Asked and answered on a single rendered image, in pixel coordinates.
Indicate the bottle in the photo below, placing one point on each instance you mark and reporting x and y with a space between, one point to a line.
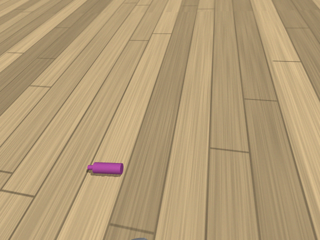
106 168

